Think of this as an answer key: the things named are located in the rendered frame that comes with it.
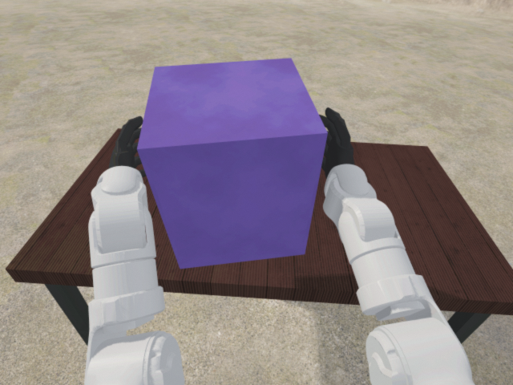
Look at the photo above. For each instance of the robot left upper arm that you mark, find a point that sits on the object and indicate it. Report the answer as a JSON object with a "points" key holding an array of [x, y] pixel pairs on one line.
{"points": [[151, 358]]}

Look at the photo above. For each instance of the robot left forearm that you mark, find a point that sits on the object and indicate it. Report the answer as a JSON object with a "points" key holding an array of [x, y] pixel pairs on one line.
{"points": [[125, 280]]}

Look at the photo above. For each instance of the robot left hand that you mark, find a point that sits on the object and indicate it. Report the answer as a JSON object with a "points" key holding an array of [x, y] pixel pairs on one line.
{"points": [[125, 149]]}

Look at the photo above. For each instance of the robot right hand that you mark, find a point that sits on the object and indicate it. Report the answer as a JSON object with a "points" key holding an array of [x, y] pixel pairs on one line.
{"points": [[338, 149]]}

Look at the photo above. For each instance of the robot right upper arm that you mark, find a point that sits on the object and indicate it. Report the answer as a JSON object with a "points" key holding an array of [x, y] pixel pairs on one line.
{"points": [[416, 352]]}

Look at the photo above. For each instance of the carton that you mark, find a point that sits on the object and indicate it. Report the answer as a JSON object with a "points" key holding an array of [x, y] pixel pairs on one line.
{"points": [[233, 153]]}

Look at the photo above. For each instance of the table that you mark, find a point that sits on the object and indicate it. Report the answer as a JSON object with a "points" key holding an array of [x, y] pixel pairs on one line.
{"points": [[463, 268]]}

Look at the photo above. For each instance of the robot right forearm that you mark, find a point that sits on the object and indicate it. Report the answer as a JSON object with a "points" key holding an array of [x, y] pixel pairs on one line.
{"points": [[388, 285]]}

